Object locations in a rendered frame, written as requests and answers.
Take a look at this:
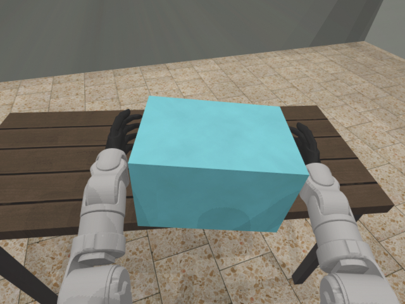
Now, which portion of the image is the robot left hand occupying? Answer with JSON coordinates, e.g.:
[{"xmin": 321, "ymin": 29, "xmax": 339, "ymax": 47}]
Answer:
[{"xmin": 105, "ymin": 109, "xmax": 142, "ymax": 155}]

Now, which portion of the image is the robot right hand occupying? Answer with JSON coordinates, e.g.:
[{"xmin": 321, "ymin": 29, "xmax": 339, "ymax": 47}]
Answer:
[{"xmin": 289, "ymin": 122, "xmax": 321, "ymax": 165}]

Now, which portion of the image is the carton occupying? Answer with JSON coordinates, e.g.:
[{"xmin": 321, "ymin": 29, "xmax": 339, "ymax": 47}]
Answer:
[{"xmin": 128, "ymin": 96, "xmax": 309, "ymax": 232}]

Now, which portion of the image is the right robot upper arm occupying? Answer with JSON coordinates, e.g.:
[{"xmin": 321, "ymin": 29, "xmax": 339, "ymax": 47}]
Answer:
[{"xmin": 320, "ymin": 273, "xmax": 398, "ymax": 304}]

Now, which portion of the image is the table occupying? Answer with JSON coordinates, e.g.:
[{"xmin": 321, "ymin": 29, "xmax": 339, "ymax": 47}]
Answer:
[{"xmin": 0, "ymin": 105, "xmax": 395, "ymax": 304}]

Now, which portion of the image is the left robot upper arm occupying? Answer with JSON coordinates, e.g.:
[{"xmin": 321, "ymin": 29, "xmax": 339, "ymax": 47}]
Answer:
[{"xmin": 59, "ymin": 264, "xmax": 132, "ymax": 304}]

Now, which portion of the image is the robot right forearm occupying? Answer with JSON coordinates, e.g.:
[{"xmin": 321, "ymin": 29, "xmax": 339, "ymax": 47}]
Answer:
[{"xmin": 299, "ymin": 163, "xmax": 400, "ymax": 304}]

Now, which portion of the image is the robot left forearm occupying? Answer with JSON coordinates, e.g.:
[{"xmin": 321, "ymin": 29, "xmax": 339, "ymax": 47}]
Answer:
[{"xmin": 57, "ymin": 148, "xmax": 130, "ymax": 304}]

